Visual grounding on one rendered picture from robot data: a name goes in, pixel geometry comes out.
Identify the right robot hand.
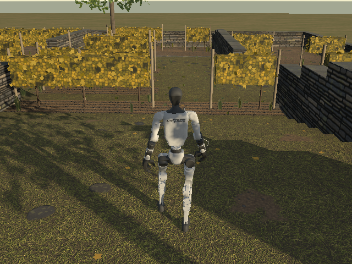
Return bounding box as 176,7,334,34
194,151,207,162

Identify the left robot foot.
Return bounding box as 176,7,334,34
157,201,165,212

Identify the robot right upper arm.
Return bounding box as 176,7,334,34
187,111,202,140

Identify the right robot forearm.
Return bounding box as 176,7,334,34
196,132,206,153

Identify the left robot forearm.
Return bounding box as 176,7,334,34
144,134,156,160

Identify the left robot shin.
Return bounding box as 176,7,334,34
158,172,166,204

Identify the robot left upper arm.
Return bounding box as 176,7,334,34
150,111,164,142

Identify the left robot hand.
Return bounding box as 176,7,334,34
142,159,155,173

